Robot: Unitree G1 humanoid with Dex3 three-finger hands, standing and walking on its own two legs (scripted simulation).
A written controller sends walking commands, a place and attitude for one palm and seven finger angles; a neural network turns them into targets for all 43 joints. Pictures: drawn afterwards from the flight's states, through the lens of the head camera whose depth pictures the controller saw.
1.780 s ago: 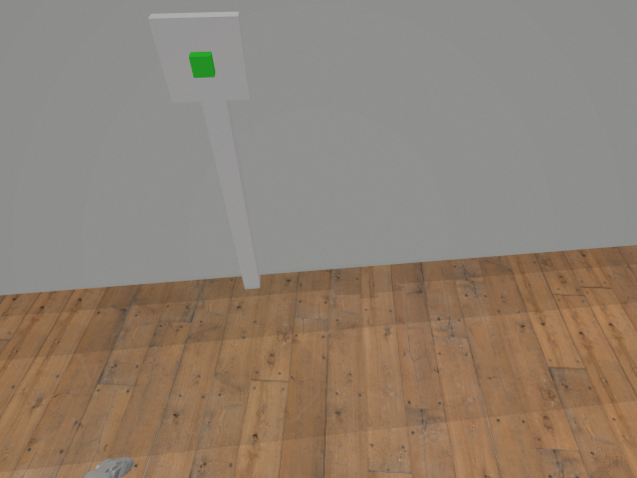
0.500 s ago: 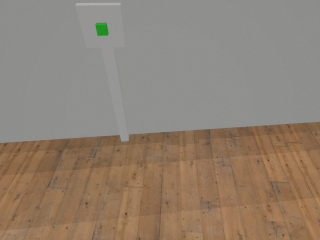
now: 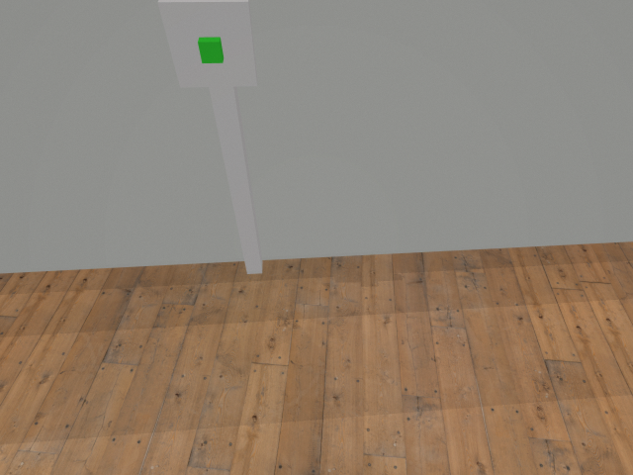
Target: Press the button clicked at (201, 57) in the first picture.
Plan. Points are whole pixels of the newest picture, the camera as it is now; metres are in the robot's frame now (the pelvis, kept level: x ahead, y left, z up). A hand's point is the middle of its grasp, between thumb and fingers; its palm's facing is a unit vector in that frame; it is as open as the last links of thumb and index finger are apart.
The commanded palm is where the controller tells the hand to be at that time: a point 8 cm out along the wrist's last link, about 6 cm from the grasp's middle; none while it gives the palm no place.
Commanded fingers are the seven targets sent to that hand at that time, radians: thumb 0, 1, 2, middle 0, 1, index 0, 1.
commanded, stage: take the last steps up to it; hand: left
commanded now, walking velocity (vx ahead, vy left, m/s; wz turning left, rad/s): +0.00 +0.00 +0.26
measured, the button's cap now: (211, 49) +0.90 +0.28 +0.11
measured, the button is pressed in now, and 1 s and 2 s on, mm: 0 0 0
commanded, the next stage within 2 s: come to a stop and stand still in 1.22 s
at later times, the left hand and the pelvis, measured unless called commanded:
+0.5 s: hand out of the picture +0.05 +0.22 -0.18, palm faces +0.04 -0.99 -0.15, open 7.4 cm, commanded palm none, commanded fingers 0.00 0.90 0.90 -0.20 -0.30 -0.20 -0.30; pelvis +0.06 +0.04 +0.00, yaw +4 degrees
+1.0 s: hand (216, 395) +0.27 +0.18 -0.18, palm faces +0.15 -0.97 -0.21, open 7.1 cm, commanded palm none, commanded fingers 0.00 0.90 0.90 -0.20 -0.30 -0.20 -0.30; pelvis +0.25 -0.01 -0.01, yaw +6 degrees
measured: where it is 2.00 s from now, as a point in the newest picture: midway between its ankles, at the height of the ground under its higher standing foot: (308, 420)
